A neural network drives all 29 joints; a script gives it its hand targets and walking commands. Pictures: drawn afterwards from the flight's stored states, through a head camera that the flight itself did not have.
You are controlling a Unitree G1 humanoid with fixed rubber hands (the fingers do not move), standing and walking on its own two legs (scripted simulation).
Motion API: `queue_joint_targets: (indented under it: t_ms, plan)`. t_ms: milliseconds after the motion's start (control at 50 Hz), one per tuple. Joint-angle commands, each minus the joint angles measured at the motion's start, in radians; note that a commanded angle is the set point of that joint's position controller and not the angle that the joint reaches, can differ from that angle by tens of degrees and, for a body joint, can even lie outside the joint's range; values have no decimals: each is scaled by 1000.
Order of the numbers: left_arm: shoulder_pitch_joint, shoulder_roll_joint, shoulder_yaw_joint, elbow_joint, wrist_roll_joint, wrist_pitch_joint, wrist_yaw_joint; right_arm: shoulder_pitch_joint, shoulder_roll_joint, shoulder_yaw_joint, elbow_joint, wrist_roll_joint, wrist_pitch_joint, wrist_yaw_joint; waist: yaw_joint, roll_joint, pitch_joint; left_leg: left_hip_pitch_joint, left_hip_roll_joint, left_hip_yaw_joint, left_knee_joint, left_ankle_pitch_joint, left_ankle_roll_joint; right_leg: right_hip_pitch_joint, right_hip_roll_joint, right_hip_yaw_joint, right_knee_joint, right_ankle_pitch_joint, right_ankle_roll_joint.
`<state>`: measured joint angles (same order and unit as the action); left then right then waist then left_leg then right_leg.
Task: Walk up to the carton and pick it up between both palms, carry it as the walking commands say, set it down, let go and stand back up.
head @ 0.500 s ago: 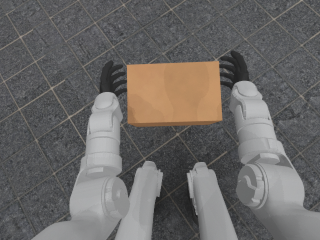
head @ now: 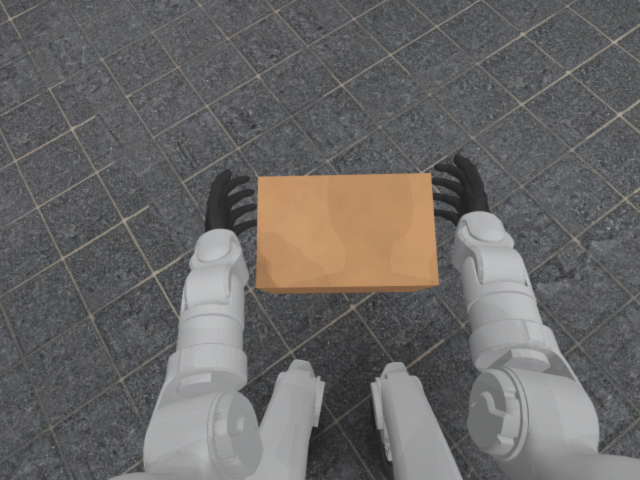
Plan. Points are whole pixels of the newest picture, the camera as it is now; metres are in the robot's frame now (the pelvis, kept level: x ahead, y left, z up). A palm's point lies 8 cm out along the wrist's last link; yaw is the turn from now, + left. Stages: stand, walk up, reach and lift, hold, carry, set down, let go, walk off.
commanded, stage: reach and lift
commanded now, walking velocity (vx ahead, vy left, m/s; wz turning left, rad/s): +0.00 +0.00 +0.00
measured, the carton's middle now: (343, 240) +0.43 +0.01 -0.14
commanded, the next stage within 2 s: none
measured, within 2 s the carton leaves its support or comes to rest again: neither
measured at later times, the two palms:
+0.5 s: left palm (201, 223) +0.39 +0.17 +0.03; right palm (494, 207) +0.41 -0.15 +0.02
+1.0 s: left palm (166, 216) +0.37 +0.17 +0.10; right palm (526, 198) +0.39 -0.15 +0.09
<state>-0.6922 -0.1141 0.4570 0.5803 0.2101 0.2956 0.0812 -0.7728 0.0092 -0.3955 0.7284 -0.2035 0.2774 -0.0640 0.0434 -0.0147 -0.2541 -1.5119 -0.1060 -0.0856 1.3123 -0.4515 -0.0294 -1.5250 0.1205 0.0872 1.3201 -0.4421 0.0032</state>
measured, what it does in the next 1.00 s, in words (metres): rises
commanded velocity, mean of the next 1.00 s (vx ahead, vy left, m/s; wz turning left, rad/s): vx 0.00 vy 0.00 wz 0.00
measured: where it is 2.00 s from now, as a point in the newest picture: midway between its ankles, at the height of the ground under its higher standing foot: (343, 447)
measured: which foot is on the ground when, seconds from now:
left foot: down 0.00-1.00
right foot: down 0.00-1.00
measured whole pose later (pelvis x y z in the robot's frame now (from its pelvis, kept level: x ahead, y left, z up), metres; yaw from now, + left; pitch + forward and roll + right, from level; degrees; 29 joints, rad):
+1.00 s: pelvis +0.04 +0.00 +0.12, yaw +0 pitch +19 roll +1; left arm -0.38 -0.19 0.41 0.46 0.26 0.34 0.03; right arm -0.45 0.09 -0.36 0.57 -0.26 0.34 0.00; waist 0.04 0.01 -0.17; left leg -0.74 -0.08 -0.11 0.68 -0.27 0.00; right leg -0.76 0.08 0.12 0.70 -0.27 -0.01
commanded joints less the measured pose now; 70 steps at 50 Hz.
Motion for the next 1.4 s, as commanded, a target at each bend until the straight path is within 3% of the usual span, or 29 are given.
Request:
queue_joint_targets:
  t_ms: [0,760,1380]
  plan:
    - [-552,-923,-569,65,-130,-3,-289,-483,984,496,47,118,-5,297,5,-34,-713,441,-31,72,-160,254,19,498,18,-49,-182,233,1]
    - [-215,-931,-599,-2,-78,19,-321,-162,990,556,-65,71,13,337,-4,-17,-453,921,8,23,-588,437,33,938,-35,1,-597,409,-18]
    - [-62,-978,-663,-114,-142,200,-328,-23,999,623,-226,115,184,346,0,11,-138,1280,32,3,-900,441,26,1344,-47,13,-894,414,-28]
